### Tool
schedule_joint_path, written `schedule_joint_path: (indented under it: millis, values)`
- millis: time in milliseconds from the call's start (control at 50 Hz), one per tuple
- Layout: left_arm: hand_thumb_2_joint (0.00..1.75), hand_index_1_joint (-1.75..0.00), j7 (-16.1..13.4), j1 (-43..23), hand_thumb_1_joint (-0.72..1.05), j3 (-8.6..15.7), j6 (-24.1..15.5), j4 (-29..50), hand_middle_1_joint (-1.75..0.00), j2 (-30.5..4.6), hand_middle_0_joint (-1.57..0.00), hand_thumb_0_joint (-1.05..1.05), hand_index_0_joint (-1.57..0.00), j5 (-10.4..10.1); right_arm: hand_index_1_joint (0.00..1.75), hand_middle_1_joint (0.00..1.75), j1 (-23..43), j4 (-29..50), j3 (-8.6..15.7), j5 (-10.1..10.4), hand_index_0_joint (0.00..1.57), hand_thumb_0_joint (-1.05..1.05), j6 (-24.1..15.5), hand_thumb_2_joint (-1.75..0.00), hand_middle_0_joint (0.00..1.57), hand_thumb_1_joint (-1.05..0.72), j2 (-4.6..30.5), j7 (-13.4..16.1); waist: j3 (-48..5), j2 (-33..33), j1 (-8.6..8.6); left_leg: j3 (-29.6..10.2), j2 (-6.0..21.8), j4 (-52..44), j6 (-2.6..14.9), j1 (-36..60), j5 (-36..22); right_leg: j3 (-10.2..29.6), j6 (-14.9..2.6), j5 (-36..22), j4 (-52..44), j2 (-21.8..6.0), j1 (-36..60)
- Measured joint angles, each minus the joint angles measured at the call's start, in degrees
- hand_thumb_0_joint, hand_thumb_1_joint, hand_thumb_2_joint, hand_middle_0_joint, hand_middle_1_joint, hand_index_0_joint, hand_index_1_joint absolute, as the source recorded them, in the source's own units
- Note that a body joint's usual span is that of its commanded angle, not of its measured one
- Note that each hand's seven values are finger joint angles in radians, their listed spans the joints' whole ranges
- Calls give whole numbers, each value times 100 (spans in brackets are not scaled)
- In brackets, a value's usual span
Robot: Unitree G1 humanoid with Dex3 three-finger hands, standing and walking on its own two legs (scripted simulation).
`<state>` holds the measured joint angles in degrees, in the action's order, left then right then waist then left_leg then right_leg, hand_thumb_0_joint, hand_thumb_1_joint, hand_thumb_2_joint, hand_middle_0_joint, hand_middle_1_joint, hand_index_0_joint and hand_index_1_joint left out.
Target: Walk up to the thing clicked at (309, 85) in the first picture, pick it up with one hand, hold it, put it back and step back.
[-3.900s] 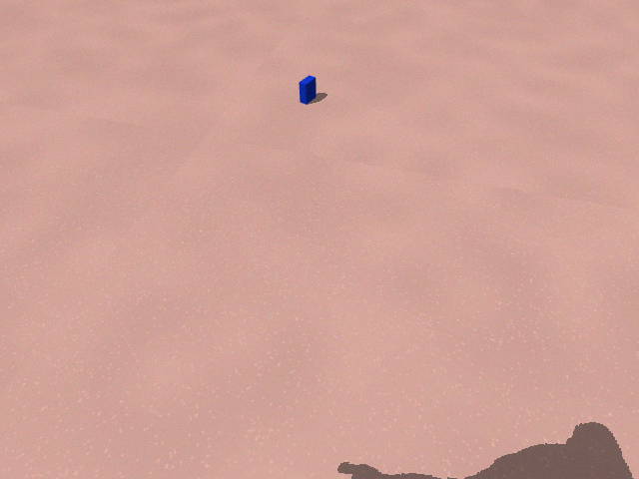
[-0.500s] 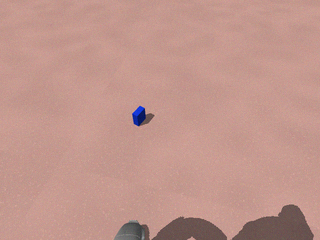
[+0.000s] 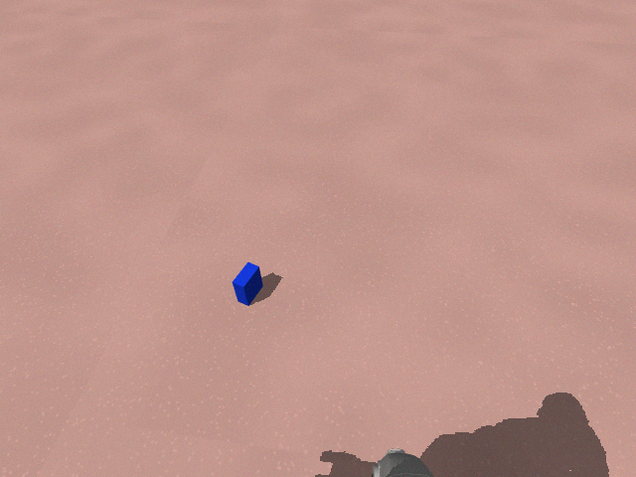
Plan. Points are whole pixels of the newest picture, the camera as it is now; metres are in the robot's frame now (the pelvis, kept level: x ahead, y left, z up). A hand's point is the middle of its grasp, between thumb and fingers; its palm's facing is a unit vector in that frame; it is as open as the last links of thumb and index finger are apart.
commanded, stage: walk up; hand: left
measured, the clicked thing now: (248, 284) +0.87 +0.25 -0.71
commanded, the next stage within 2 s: none
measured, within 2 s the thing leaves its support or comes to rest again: neither
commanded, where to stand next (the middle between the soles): +0.49 -0.01 m, yaw +2 degrees
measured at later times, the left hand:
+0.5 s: hand (162, 443) +0.20 +0.23 -0.13, palm faces +0.04 -0.92 -0.39, open 7.4 cm
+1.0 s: hand (171, 335) +0.37 +0.26 -0.13, palm faces -0.03 -0.91 -0.42, open 7.4 cm
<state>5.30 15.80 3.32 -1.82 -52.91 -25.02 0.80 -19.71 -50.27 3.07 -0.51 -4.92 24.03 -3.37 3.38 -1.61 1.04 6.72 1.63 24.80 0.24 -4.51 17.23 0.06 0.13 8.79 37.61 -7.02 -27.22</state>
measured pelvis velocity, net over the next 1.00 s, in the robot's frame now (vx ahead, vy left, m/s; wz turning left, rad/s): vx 0.33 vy -0.03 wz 0.02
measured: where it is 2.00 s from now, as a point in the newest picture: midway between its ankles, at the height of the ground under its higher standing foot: (328, 413)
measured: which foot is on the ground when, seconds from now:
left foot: down 0.00-0.10, up 0.12-0.56, down 0.58-1.00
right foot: up 0.00-0.04, down 0.06-0.60, up 0.62-1.00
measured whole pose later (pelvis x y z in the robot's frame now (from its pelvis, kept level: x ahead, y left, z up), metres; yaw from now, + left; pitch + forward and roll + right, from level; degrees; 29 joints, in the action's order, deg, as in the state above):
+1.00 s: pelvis +0.33 -0.03 -0.01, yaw +1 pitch -3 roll +2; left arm 3.4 18.7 3.1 -3.4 -51.8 -24.7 0.8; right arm -19.1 -47.9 3.0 -0.7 -2.7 24.5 -3.6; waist 3.9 0.6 1.0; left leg 5.3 1.9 32.6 1.1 -10.3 19.1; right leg -1.3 0.0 12.9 35.9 -4.8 -22.3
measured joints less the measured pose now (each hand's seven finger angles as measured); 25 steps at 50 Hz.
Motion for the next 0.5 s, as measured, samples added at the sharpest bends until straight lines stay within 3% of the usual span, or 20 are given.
schedule_joint_path:
  millis: [80,120,180,220,380,500]
  values:
    - [90,-30,-41,-98,91,32,-113,-53,-30,40,-20,1,-21,26,30,30,-53,-29,48,-9,21,1,97,-90,21,-90,144,27,-49,247,11,-3,210,599,-141,12,639,-170,-41,-75,-460,219,453]
    - [90,-30,-109,-207,91,31,-232,2,-30,153,-20,1,-21,50,30,30,-9,-79,68,-1,21,1,166,-90,20,-90,187,81,52,551,20,-298,421,1620,57,-319,888,-388,-75,214,-204,404,545]
    - [90,-30,-190,-214,91,-27,-345,177,-30,256,-20,1,-21,-28,30,30,115,-170,-22,18,21,1,259,-90,20,-91,132,111,107,496,-156,-575,42,3271,133,-1083,963,-337,-149,441,-215,356,758]
    - [90,-30,-242,-136,91,-83,-356,244,-30,341,-20,1,-21,-76,30,30,224,-183,-46,78,21,1,258,-90,20,-91,140,98,135,540,-215,-704,-56,3690,155,-1528,689,-348,-166,394,-537,381,1047]
    - [90,-30,-324,241,90,-144,-317,307,-30,371,-21,1,-21,-53,30,30,460,-63,42,29,21,1,326,-90,20,-91,83,-17,167,631,-233,-1095,44,2818,-28,-2497,-338,-570,-220,502,-1252,626,1896]
    - [90,-30,-329,386,90,-72,-303,410,-30,223,-21,1,-21,6,30,30,493,-123,64,-65,20,1,369,-90,20,-91,-15,-128,208,436,-315,-766,218,1478,-15,-2317,-698,-758,-144,971,-1125,664,2244]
